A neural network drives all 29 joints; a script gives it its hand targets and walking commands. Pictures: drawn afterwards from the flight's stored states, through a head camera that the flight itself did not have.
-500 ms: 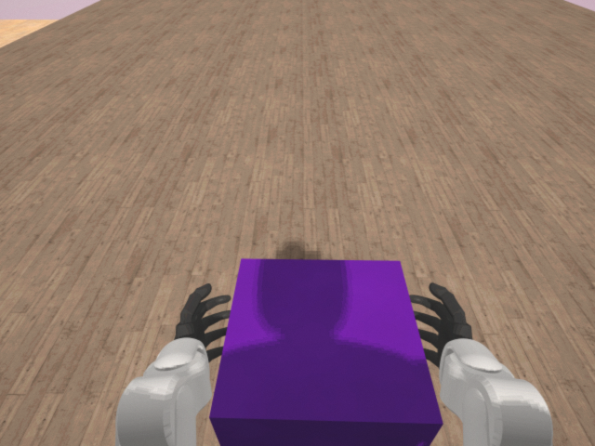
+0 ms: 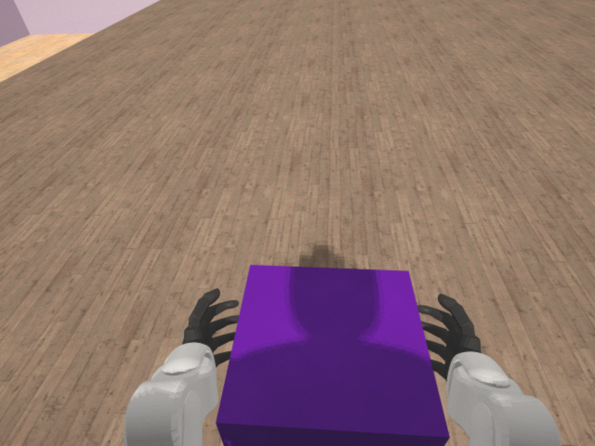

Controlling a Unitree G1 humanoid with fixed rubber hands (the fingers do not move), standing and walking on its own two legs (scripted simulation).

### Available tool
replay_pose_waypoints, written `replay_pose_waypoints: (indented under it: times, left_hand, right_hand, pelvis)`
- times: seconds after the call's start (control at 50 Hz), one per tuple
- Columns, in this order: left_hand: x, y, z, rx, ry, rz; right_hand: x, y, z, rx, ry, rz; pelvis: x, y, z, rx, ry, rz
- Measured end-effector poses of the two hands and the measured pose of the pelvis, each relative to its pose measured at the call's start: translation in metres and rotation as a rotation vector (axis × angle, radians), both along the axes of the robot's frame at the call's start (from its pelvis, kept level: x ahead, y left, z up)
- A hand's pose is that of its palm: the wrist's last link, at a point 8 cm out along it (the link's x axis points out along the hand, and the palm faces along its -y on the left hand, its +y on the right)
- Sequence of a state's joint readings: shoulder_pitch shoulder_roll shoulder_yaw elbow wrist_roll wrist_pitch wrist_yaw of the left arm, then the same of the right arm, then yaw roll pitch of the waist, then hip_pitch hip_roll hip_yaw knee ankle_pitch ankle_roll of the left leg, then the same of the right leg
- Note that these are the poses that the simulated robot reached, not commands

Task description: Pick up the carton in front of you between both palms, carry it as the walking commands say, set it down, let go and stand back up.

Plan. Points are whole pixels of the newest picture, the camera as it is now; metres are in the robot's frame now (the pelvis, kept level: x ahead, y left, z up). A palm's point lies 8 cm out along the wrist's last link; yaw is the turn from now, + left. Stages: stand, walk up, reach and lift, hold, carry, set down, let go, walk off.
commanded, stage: carry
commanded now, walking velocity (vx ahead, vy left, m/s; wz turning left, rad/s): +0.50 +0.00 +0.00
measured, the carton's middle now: (324, 387) +0.23 +0.00 +0.00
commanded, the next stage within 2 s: none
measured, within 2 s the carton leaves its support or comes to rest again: neither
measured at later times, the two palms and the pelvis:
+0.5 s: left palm (216, 183) +0.56 +0.18 +0.10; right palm (379, 179) +0.55 -0.11 +0.11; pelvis +0.33 +0.04 +0.01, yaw -3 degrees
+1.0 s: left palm (250, 115) +0.89 +0.16 +0.08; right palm (366, 114) +0.89 -0.14 +0.08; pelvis +0.67 +0.01 +0.01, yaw +0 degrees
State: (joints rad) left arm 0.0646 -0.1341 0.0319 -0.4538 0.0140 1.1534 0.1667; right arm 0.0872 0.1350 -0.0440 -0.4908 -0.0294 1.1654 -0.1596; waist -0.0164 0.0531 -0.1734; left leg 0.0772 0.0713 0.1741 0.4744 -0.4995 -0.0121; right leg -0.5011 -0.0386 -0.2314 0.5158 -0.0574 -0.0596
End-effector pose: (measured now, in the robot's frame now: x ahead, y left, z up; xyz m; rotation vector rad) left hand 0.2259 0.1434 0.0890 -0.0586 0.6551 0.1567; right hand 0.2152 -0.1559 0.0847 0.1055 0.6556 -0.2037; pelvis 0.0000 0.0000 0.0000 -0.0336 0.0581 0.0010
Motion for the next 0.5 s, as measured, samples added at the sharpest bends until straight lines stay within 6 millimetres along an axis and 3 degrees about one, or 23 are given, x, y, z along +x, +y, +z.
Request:
replay_pose_waypoints:
  times: [0.08,0.14,0.22,0.34,0.44,0.5]
  left_hand:
    - [0.041,-0.002,-0.007,0.006,0.069,0.037]
    - [0.068,0.002,0.001,0.000,0.069,0.071]
    - [0.118,0.005,0.017,0.000,0.026,0.078]
    - [0.207,0.013,0.031,-0.009,-0.043,0.033]
    - [0.291,0.034,0.018,-0.042,-0.079,0.006]
    - [0.337,0.041,0.010,-0.058,-0.039,-0.016]
  right_hand:
    - [0.054,-0.001,-0.007,0.004,0.067,0.045]
    - [0.091,0.002,0.003,-0.004,0.066,0.077]
    - [0.142,0.005,0.019,-0.015,0.020,0.090]
    - [0.218,0.013,0.034,-0.024,-0.048,0.043]
    - [0.293,0.034,0.029,-0.043,-0.082,0.011]
    - [0.332,0.041,0.025,-0.056,-0.041,-0.013]
  pelvis:
    - [0.044,-0.010,0.011,0.015,0.010,0.017]
    - [0.078,-0.013,0.023,0.027,0.011,0.018]
    - [0.127,-0.011,0.033,0.042,0.015,0.010]
    - [0.212,0.007,0.031,0.041,0.008,-0.001]
    - [0.292,0.032,0.009,0.031,-0.013,-0.031]
    - [0.329,0.044,0.010,0.042,-0.010,-0.060]
